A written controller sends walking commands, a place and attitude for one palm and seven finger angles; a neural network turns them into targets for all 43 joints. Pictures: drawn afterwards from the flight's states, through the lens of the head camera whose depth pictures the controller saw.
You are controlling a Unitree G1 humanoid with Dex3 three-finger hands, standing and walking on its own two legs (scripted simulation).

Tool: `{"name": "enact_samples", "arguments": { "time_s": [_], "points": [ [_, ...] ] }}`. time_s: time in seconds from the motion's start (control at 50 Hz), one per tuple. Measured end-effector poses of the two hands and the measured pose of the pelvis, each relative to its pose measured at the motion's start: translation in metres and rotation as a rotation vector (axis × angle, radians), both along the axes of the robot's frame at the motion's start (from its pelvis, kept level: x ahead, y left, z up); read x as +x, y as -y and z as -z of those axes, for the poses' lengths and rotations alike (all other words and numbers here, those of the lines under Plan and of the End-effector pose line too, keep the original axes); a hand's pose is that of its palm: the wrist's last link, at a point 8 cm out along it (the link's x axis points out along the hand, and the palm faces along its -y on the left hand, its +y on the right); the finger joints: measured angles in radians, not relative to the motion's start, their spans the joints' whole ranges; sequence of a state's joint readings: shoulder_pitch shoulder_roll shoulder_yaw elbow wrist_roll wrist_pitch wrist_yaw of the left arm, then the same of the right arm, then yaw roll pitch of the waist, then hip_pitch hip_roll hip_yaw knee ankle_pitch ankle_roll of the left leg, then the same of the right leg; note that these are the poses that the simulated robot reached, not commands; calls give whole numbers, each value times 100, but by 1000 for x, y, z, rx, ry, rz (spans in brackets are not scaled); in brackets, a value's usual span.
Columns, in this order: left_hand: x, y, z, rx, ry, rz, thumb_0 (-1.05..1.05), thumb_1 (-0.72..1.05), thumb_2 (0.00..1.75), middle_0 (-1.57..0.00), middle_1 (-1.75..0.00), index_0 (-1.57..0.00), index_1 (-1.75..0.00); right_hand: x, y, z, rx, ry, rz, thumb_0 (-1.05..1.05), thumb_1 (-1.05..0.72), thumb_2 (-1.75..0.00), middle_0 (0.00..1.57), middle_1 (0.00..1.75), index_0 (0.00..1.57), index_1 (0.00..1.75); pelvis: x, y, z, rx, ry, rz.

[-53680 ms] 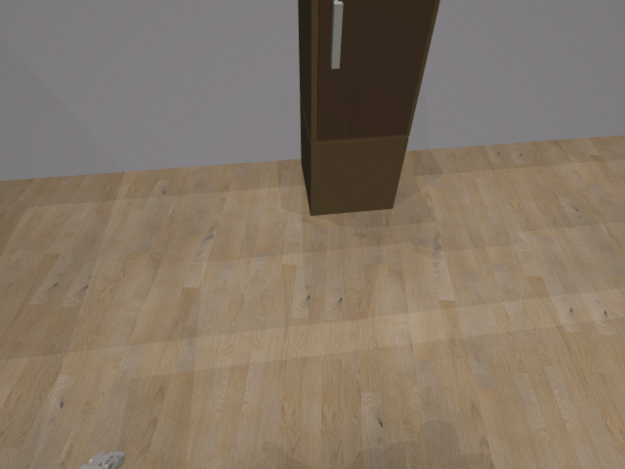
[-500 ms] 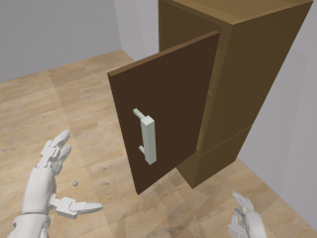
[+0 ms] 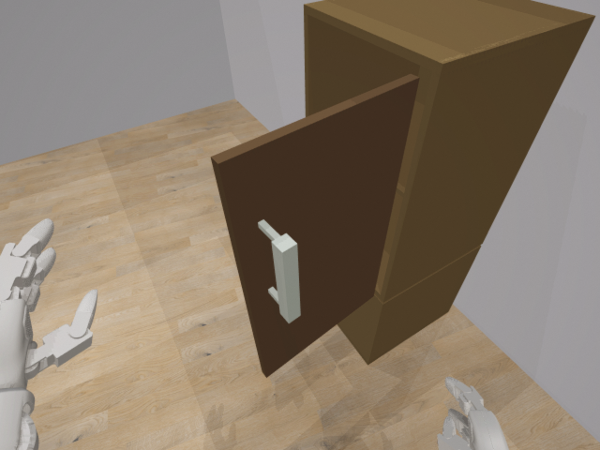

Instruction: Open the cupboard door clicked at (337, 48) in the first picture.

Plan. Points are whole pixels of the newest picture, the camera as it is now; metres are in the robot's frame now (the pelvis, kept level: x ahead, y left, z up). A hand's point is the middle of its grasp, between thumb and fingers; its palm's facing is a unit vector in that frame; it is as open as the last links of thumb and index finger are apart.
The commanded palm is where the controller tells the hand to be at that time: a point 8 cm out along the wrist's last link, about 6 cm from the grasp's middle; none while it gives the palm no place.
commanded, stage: draw the hand back to the body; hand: left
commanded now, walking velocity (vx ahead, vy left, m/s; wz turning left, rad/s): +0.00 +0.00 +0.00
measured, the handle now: (278, 273) +0.36 +0.09 +0.04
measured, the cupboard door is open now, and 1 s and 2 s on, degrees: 97 97 97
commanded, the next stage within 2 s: step back with the hand held close in 0.40 s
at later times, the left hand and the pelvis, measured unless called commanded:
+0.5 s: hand (75, 327) +0.18 +0.26 +0.15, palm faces +0.47 -0.79 -0.40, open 7.5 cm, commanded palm +0.13 +0.29 +0.17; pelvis -0.01 -0.01 +0.00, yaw +0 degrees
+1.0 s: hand (49, 355) +0.15 +0.27 +0.15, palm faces +0.38 -0.76 -0.52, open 7.5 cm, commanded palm +0.09 +0.31 +0.17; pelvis -0.06 +0.01 -0.01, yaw -2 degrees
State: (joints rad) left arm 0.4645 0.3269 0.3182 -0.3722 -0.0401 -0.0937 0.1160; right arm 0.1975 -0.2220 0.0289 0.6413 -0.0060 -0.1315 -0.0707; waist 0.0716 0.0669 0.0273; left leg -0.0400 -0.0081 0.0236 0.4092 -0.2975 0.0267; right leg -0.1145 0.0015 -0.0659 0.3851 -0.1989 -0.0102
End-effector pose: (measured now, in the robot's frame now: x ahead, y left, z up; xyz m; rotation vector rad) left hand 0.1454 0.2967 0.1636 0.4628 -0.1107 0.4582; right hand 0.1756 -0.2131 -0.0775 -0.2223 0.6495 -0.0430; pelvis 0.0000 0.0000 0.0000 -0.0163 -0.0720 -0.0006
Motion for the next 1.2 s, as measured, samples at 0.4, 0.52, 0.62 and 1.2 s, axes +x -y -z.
{"name": "enact_samples", "arguments": {
  "time_s": [0.4,0.52,0.62,1.2],
  "points": [
    [-5,4,-1,-6,12,-14,2,88,89,-21,-30,-21,-30,-8,9,2,5,-12,14,1,-91,-90,20,30,20,30,-5,8,-1,1,13,3],
    [-7,6,-5,3,25,-11,2,88,90,-21,-30,-21,-30,-11,11,2,8,-9,16,1,-91,-90,20,30,20,30,-7,9,-2,2,17,4],
    [-6,3,-13,55,43,2,2,88,90,-21,-30,-21,-30,-14,15,0,4,-19,31,1,-91,-90,20,30,20,30,-12,10,-1,-5,-19,6],
    [-74,-2,-2,122,106,18,2,88,90,-21,-30,-21,-30,-107,16,17,-59,-84,103,1,-90,-90,20,30,20,30,-84,0,19,-1,-72,-12]
  ]
}}
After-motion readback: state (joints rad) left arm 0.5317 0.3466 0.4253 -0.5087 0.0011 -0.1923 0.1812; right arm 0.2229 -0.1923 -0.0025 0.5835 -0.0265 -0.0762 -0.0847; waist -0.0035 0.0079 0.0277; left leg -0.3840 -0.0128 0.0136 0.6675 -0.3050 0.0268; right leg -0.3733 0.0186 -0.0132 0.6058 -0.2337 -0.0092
